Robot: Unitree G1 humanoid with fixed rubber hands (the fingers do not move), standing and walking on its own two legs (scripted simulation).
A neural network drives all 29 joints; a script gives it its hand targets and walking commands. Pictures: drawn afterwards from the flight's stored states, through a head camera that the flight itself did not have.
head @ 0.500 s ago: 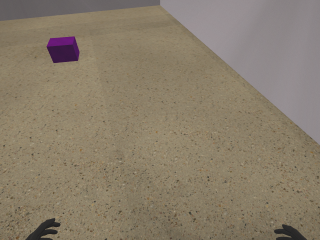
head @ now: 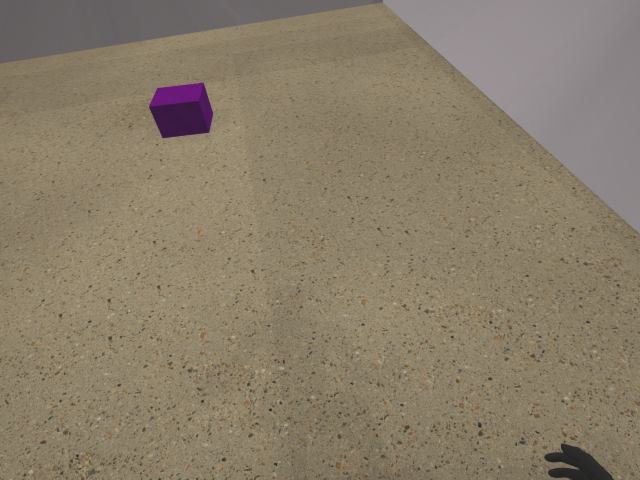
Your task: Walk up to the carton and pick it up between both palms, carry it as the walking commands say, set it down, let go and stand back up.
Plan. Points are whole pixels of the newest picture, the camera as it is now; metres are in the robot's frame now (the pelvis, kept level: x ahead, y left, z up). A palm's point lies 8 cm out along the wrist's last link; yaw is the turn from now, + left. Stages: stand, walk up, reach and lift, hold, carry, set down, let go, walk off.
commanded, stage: walk up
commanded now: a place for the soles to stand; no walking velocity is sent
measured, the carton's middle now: (183, 110) +2.25 +1.04 -0.66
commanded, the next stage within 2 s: none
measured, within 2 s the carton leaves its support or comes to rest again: neither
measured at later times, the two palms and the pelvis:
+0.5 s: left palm (125, 348) +0.33 +0.36 -0.06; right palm (516, 327) +0.39 -0.27 -0.10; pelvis +0.25 +0.02 -0.02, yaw +7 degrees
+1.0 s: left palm (123, 281) +0.48 +0.44 -0.08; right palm (435, 220) +0.64 -0.17 -0.10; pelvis +0.47 +0.11 -0.01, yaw +12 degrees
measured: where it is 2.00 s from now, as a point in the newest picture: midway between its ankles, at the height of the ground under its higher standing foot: (303, 310)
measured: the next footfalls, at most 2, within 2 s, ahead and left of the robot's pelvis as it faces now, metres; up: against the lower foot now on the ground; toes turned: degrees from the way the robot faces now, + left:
left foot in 0.12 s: +0.22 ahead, +0.15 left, +0.00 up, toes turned +3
right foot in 0.44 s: +0.38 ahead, -0.09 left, +0.00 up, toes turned +0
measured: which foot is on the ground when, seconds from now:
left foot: up 0.00-0.10, down 0.12-0.48, up 0.50-0.88, down 0.90-1.00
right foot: down 0.00-0.12, up 0.14-0.42, down 0.44-0.92, up 0.94-1.00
